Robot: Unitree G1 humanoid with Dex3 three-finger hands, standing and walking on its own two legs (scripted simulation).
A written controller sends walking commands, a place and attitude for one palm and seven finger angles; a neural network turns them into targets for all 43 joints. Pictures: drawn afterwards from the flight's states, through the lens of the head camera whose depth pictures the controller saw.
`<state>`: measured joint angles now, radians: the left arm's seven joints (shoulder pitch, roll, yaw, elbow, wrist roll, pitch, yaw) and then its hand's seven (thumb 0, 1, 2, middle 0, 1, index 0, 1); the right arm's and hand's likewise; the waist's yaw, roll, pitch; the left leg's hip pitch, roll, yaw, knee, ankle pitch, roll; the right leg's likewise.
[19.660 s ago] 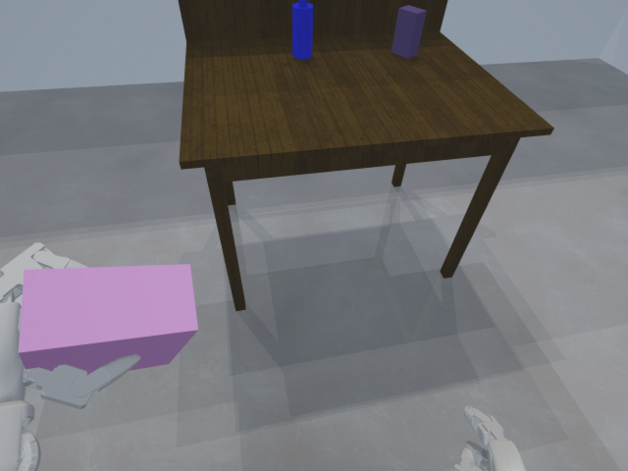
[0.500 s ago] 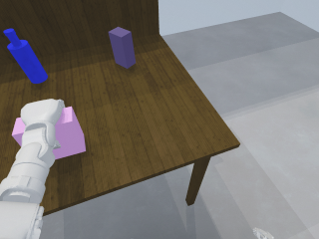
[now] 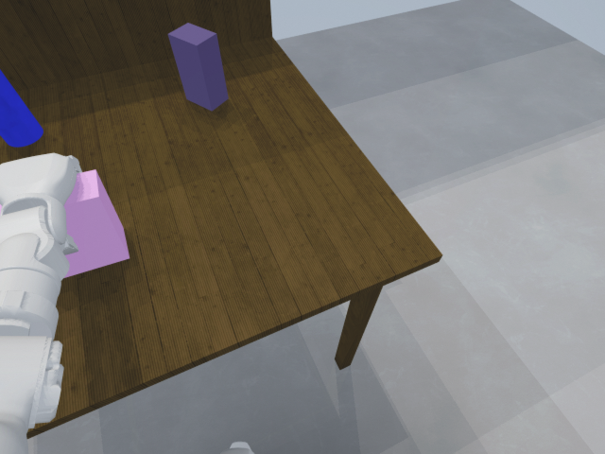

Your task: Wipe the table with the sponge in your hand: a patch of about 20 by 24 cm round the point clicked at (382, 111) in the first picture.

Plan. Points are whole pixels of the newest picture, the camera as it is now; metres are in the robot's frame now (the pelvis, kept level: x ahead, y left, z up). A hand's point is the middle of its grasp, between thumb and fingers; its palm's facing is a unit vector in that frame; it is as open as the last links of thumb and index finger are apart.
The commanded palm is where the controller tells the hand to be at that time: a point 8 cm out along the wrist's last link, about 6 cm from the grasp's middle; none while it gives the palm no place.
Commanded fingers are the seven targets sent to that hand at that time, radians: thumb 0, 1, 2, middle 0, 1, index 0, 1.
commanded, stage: slide across to the middle lane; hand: left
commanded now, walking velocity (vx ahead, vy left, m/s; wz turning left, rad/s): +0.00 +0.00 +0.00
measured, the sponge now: (68, 239) +0.41 +0.35 +0.02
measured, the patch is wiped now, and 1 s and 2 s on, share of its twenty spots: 0.45 0.45 0.65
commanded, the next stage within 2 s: wipe back along the middle lane in 0.70 s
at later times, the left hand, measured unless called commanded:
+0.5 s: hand (89, 191) +0.45 +0.31 +0.07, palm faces -0.10 +0.00 -0.99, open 10.1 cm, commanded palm +0.44 +0.29 +0.12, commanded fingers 0.00 0.10 1.30 -1.20 -1.60 -1.20 -1.60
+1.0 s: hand (119, 192) +0.45 +0.27 +0.07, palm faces -0.09 +0.00 -1.00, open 10.1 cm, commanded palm +0.42 +0.25 +0.11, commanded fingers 0.00 0.10 1.30 -1.20 -1.60 -1.20 -1.60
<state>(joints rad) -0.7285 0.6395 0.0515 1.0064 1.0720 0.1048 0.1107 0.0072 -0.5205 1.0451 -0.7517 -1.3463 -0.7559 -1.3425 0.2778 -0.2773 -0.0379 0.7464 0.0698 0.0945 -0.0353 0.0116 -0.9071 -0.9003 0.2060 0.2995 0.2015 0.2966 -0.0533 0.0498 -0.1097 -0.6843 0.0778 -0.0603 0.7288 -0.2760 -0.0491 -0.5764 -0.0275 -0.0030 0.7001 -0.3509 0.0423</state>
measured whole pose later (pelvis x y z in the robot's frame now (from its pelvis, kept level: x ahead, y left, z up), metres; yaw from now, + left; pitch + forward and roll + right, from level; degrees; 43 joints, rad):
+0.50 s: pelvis +0.02 +0.01 +0.01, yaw +0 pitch +12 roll -2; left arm -0.76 0.53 -0.04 0.97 1.05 0.21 0.14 0.00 -0.51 1.05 -0.74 -1.35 -0.75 -1.35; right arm 0.25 -0.24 -0.03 0.76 0.07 0.08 -0.01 0.01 -0.91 -0.90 0.21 0.30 0.20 0.30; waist -0.05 0.05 -0.12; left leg -0.62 0.06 -0.05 0.69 -0.29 -0.04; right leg -0.50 -0.04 0.00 0.63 -0.35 0.05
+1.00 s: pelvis +0.03 +0.00 +0.01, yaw +1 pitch +11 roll -1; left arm -0.69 0.43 -0.09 0.89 1.03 0.29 0.16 0.00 -0.51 1.04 -0.73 -1.35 -0.74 -1.35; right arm 0.23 -0.26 -0.05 0.75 0.06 0.13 0.00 0.01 -0.91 -0.90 0.20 0.30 0.20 0.30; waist -0.03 0.06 -0.12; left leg -0.55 0.07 -0.05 0.65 -0.30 -0.06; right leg -0.44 -0.04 -0.01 0.62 -0.37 0.04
